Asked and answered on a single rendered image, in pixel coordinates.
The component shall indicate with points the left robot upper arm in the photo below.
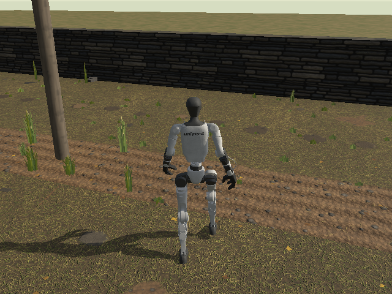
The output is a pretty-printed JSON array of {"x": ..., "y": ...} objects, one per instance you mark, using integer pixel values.
[{"x": 172, "y": 138}]

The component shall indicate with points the robot right forearm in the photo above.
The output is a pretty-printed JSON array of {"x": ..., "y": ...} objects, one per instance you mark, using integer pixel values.
[{"x": 226, "y": 164}]

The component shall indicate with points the right robot hand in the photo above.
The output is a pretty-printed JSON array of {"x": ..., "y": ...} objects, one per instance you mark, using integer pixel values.
[{"x": 232, "y": 180}]

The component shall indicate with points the left robot hand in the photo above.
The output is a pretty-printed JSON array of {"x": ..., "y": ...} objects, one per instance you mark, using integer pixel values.
[{"x": 165, "y": 169}]

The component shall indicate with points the robot torso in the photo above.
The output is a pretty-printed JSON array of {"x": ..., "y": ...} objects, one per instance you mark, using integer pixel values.
[{"x": 194, "y": 141}]

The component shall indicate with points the right robot upper arm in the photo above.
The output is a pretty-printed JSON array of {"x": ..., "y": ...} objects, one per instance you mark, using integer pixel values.
[{"x": 217, "y": 139}]

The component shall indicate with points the robot left forearm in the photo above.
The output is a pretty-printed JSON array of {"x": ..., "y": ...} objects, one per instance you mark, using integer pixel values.
[{"x": 167, "y": 159}]

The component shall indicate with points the right robot thigh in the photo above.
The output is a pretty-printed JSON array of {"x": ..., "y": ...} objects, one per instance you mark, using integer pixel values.
[{"x": 210, "y": 179}]

